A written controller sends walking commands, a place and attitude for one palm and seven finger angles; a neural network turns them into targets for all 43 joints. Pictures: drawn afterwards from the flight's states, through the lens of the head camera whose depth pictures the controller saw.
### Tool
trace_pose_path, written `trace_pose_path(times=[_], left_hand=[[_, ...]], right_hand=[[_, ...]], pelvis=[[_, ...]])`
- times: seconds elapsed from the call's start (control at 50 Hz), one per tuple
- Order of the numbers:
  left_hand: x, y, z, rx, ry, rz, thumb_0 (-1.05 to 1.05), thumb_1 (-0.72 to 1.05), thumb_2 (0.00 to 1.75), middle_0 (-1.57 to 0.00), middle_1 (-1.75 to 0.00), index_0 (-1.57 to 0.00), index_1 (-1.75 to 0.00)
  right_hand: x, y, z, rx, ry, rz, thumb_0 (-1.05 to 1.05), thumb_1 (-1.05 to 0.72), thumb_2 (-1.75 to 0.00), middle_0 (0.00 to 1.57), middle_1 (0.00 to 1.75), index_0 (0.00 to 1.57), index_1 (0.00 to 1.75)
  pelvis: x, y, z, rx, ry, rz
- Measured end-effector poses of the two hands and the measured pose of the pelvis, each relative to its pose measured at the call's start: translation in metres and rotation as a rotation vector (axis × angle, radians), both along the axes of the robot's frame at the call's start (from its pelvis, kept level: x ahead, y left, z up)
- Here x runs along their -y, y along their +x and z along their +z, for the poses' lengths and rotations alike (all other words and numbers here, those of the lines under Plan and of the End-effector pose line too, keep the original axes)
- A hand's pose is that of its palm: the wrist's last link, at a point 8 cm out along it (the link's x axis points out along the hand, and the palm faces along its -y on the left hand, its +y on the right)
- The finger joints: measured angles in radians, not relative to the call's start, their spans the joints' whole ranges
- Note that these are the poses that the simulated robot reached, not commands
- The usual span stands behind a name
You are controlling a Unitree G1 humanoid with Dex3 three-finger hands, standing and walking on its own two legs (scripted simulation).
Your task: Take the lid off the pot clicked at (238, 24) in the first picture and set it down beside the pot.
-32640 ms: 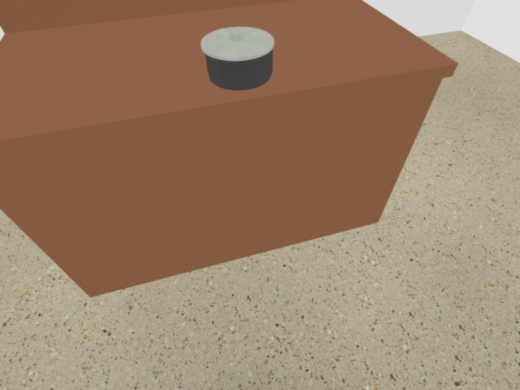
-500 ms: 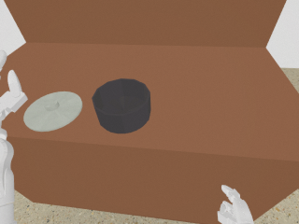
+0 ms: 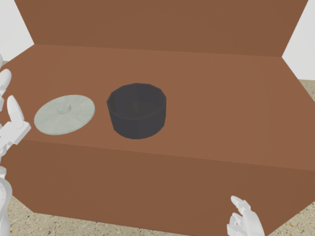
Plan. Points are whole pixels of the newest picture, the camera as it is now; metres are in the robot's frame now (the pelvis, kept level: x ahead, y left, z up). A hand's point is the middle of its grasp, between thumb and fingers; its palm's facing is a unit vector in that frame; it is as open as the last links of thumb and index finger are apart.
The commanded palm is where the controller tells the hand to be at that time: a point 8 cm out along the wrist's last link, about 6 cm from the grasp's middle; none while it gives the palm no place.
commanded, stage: draw the hand back to the body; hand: left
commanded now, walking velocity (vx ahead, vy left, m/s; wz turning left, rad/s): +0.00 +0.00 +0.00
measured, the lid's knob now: (63, 108) +0.45 +0.37 +0.07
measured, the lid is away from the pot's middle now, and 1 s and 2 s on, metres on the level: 0.25 0.25 0.25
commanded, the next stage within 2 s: step back with the hand held close in 0.28 s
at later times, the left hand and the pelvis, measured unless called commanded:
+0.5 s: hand (15, 130) +0.19 +0.25 +0.27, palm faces +0.51 -0.79 -0.35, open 7.4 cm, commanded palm +0.12 +0.29 +0.25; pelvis +0.00 +0.00 +0.00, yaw +1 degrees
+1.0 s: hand out of the picture +0.13 +0.25 +0.26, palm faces +0.46 -0.77 -0.44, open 7.4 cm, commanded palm +0.07 +0.31 +0.25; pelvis -0.06 +0.02 -0.02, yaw +1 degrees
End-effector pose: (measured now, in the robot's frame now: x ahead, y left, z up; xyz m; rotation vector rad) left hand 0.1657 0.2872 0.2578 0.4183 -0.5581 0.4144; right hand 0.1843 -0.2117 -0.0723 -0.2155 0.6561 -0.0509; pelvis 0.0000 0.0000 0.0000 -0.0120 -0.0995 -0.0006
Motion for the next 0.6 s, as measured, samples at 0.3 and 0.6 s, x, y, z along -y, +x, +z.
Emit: trace_pose_path(times=[0.3, 0.6], left_hand=[[0.005, -0.025, -0.001, -0.009, 0.027, 0.013, 0.01, 0.89, 0.90, -0.21, -0.30, -0.21, -0.31], [-0.002, -0.013, -0.006, -0.008, 0.141, -0.035, 0.01, 0.89, 0.90, -0.21, -0.30, -0.21, -0.31]], right_hand=[[-0.017, 0.011, 0.005, 0.033, 0.006, 0.040, 0.01, -0.90, -0.90, 0.20, 0.30, 0.20, 0.30], [-0.001, -0.008, 0.003, -0.064, -0.040, -0.015, 0.01, -0.90, -0.90, 0.21, 0.30, 0.20, 0.30]], pelvis=[[-0.004, 0.000, -0.001, 0.007, -0.005, 0.007], [-0.012, -0.010, -0.004, -0.077, -0.027, 0.013]])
